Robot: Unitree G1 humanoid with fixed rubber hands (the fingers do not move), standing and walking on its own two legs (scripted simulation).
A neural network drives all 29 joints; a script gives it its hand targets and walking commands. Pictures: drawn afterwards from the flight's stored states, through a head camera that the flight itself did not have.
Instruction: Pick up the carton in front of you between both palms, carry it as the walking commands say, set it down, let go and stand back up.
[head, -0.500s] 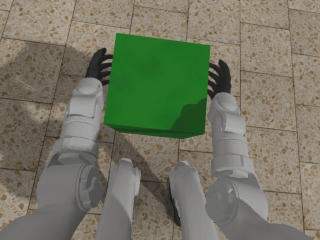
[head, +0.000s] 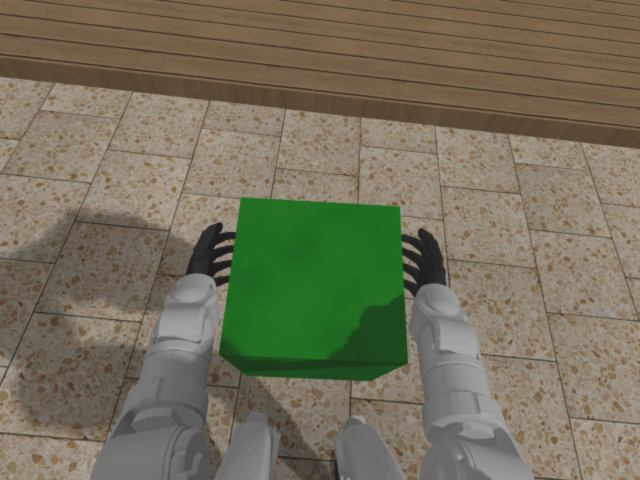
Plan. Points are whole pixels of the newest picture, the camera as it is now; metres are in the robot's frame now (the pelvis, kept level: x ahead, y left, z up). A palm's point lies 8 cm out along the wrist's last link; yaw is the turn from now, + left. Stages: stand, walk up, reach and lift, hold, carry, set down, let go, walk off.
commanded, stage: reach and lift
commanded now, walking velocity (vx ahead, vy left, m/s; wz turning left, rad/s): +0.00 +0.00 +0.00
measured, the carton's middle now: (314, 301) +0.38 +0.00 -0.11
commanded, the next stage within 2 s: hold in 1.58 s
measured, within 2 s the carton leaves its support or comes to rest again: neither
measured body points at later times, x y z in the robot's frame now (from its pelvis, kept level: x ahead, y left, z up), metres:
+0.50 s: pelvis +0.04 +0.00 +0.11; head +0.04 +0.00 +0.56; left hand +0.35 +0.15 +0.10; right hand +0.35 -0.16 +0.11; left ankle +0.05 +0.13 -0.63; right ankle +0.05 -0.13 -0.63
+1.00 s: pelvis +0.03 +0.00 +0.11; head +0.00 +0.00 +0.56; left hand +0.34 +0.15 +0.13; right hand +0.34 -0.15 +0.14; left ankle +0.05 +0.13 -0.63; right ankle +0.05 -0.13 -0.63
